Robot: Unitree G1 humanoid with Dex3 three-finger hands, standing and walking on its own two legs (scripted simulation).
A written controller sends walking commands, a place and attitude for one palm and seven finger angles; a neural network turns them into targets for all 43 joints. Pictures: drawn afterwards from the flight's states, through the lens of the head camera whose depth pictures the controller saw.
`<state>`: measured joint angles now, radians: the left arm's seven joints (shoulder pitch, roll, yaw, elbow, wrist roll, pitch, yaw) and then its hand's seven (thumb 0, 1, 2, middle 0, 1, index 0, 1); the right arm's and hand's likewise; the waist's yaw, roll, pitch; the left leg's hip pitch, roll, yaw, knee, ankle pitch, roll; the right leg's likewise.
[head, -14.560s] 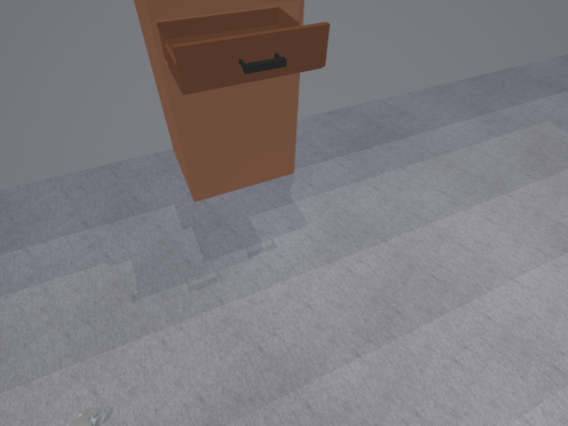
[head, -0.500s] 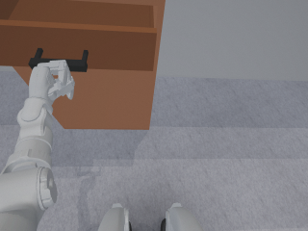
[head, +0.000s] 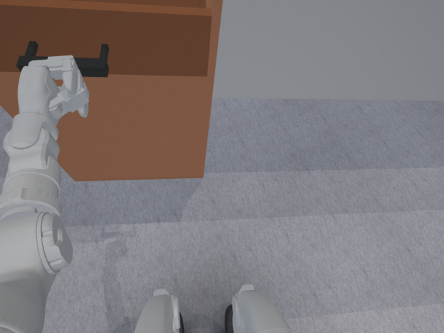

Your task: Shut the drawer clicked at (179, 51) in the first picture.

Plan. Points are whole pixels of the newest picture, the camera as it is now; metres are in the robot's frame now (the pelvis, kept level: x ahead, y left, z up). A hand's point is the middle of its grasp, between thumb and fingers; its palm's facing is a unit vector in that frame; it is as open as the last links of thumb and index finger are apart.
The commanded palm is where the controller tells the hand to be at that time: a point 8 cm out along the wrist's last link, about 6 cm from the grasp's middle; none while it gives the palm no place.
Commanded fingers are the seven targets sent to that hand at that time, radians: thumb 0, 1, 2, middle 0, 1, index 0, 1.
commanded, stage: push the drawer shut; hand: left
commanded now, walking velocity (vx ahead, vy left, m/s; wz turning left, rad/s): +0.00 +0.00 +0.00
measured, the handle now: (67, 57) +0.59 +0.24 +0.07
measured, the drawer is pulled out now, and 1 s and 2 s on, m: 0.06 0.00 0.00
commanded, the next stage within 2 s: pull the fist back off the drawer in 0.76 s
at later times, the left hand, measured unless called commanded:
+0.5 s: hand (90, 63) +0.57 +0.20 +0.08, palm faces +0.00 -1.00 -0.03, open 3.3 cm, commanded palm +0.57 +0.22 +0.07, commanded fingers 0.00 0.90 0.90 -1.40 -1.60 -1.40 -1.60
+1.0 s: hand (81, 62) +0.58 +0.21 +0.07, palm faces +0.00 -1.00 -0.05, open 3.1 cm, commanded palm +0.60 +0.20 +0.07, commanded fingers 0.00 0.90 0.90 -1.40 -1.60 -1.40 -1.60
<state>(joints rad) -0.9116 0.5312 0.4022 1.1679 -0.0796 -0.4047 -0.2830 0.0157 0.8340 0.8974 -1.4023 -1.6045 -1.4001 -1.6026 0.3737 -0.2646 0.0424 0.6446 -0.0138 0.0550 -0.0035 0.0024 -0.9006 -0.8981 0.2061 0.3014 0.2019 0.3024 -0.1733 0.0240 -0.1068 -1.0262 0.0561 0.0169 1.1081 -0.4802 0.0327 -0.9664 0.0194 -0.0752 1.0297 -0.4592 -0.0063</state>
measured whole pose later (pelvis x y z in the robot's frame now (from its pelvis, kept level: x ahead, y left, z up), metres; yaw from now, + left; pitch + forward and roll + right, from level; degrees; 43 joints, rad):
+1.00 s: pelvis -0.03 +0.00 -0.03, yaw +0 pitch +30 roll -8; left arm -1.37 0.80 0.34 1.37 0.05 -0.25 -0.25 0.01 0.67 0.94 -1.40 -1.60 -1.40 -1.60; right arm 0.42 -0.27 0.11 0.66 -0.06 -0.01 -0.01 0.00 -0.90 -0.90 0.21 0.30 0.20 0.30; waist -0.30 0.04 -0.08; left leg -1.32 0.06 -0.05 1.24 -0.46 0.04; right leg -1.21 0.02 -0.14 1.11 -0.43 -0.01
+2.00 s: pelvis +0.05 +0.00 +0.04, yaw +1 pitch +16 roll -3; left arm -0.44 0.38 0.33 0.68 -0.20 -0.28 -0.26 0.02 0.90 0.90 -1.40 -1.60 -1.40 -1.60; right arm 0.35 -0.26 0.02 0.56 0.04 0.08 0.01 0.00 -0.90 -0.90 0.20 0.30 0.20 0.30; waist -0.09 0.04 -0.14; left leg -0.69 0.05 0.02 0.87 -0.46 0.02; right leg -0.64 0.03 -0.05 0.79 -0.43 -0.01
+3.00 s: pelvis +0.02 -0.01 +0.09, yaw +3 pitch -6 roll -1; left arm 0.54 0.32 0.29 -0.46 -0.07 -0.12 0.10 0.02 0.89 0.89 -1.41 -1.60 -1.41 -1.60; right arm 0.20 -0.23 0.03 0.62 0.00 -0.09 -0.08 0.01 -0.90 -0.90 0.20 0.30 0.20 0.30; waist 0.08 0.08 0.02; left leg -0.09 0.01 0.02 0.43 -0.24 0.01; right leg -0.03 0.01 -0.06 0.37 -0.24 -0.01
